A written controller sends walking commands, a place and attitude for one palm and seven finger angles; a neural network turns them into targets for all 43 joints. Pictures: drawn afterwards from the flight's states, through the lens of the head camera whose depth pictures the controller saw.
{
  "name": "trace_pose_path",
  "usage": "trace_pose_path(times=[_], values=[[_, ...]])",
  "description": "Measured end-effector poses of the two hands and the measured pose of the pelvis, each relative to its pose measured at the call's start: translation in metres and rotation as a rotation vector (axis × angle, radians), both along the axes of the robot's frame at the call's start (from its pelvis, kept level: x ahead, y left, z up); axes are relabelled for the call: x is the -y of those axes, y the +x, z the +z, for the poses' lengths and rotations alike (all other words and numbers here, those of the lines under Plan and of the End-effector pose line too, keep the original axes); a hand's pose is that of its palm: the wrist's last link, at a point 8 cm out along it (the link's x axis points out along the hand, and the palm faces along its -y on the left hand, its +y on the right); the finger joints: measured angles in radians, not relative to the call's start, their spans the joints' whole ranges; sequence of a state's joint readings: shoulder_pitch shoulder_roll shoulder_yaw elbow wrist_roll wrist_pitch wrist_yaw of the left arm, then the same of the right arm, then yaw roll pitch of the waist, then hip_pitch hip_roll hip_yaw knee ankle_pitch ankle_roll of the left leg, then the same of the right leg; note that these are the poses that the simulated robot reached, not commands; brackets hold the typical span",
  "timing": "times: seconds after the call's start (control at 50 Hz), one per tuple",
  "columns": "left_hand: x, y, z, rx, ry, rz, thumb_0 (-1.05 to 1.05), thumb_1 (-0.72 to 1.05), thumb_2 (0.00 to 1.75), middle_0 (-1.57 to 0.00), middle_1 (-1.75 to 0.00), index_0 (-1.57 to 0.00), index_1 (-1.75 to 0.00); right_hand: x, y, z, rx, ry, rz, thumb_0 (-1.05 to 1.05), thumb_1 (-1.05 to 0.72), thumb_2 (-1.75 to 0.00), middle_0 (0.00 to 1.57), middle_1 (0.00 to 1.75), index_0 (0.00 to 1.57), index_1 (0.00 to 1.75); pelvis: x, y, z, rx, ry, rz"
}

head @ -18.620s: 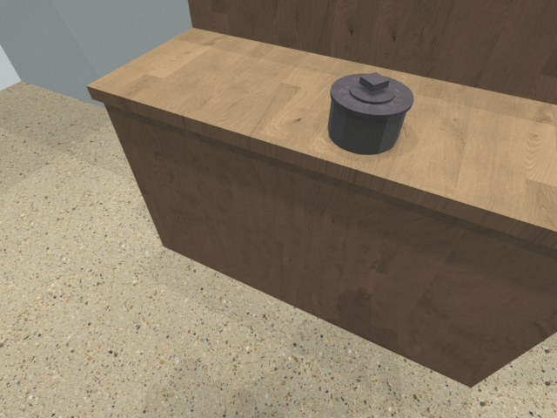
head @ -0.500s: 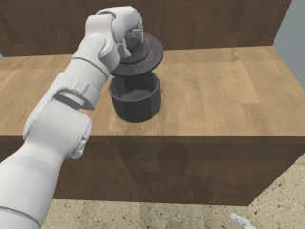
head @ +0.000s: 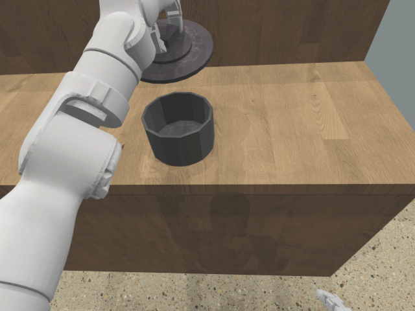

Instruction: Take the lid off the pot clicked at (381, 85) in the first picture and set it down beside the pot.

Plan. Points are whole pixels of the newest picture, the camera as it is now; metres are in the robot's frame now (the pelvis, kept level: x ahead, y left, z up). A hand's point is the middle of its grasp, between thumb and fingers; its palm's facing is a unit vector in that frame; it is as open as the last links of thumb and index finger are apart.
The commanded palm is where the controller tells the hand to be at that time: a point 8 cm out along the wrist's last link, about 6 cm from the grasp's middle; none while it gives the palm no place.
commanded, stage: lift the lid straight up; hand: left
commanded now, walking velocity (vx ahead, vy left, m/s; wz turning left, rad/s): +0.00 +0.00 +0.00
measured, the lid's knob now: (163, 34) +0.51 +0.06 +0.29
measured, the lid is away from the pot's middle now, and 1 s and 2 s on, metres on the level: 0.01 0.09 0.20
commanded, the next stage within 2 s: move the lid sideways beside the pot in 0.22 s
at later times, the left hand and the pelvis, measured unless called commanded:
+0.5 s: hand (149, 29) +0.49 +0.07 +0.31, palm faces -0.15 -0.06 -0.99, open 7.8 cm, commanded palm +0.47 +0.09 +0.37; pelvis +0.01 +0.00 +0.00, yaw -1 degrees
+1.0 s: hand (103, 39) +0.48 +0.15 +0.30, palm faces -0.15 -0.03 -0.99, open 7.8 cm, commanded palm +0.47 +0.15 +0.37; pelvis +0.00 +0.01 +0.00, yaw +1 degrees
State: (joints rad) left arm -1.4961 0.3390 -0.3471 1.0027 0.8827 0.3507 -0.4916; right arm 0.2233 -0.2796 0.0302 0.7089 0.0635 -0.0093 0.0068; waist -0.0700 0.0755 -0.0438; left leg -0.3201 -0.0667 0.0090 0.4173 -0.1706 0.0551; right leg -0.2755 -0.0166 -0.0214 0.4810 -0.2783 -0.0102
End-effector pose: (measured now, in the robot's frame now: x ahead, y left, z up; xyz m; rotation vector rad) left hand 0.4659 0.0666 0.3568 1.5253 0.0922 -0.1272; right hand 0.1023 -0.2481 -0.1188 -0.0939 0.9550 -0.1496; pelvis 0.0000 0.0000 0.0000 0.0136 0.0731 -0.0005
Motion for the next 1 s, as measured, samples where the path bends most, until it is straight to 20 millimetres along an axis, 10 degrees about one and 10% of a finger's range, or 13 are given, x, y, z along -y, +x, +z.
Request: trace_pose_path(times=[0.4, 1.0], values=[[0.006, 0.009, 0.003, -0.010, 0.003, -0.018, -0.03, 0.26, 0.83, -0.85, -1.00, -0.59, -0.88, -0.009, 0.012, -0.001, 0.008, 0.017, 0.012, 0.01, -0.91, -0.90, 0.20, 0.30, 0.20, 0.30, -0.003, 0.008, 0.001, -0.013, 0.000, -0.003], [-0.080, 0.000, 0.001, -0.016, 0.028, 0.094, -0.03, 0.26, 0.84, -0.86, -1.00, -0.59, -0.87, -0.008, 0.010, 0.008, -0.013, -0.027, 0.018, 0.01, -0.90, -0.90, 0.20, 0.30, 0.20, 0.30, -0.008, 0.000, 0.000, -0.002, -0.012, 0.016]])
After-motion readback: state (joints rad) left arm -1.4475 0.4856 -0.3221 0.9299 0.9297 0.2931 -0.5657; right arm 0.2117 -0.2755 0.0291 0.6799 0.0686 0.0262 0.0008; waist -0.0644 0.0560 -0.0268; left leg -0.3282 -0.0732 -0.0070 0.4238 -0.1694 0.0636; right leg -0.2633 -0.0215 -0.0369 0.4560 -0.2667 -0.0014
